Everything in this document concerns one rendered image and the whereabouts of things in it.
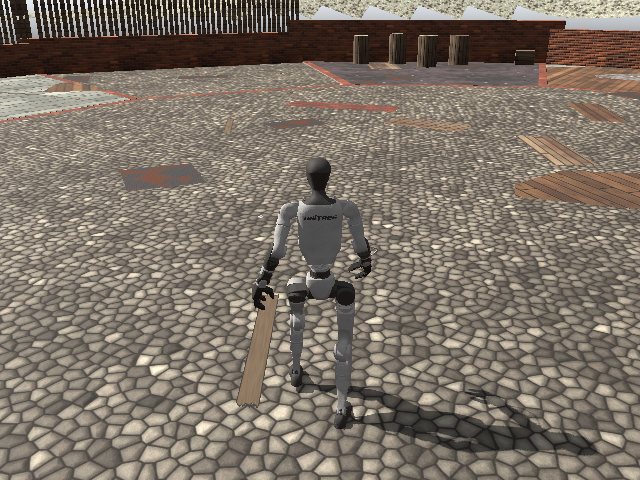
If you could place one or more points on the robot left forearm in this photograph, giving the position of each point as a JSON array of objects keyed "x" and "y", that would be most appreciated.
[{"x": 267, "y": 270}]

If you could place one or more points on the robot right forearm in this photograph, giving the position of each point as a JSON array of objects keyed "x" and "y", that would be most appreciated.
[{"x": 365, "y": 257}]

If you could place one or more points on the robot left upper arm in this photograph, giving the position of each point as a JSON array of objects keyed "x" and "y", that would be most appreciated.
[{"x": 287, "y": 212}]

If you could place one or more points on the robot right hand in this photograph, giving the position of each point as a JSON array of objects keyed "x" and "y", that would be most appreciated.
[{"x": 364, "y": 273}]

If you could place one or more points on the left robot thigh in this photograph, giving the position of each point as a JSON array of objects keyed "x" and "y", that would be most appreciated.
[{"x": 297, "y": 292}]

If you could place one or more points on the robot left hand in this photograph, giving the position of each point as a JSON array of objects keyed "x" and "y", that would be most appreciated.
[{"x": 257, "y": 294}]

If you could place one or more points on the robot right upper arm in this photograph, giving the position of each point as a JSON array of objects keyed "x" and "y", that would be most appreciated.
[{"x": 351, "y": 211}]

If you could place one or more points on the right robot foot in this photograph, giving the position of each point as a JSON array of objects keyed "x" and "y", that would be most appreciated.
[{"x": 341, "y": 420}]

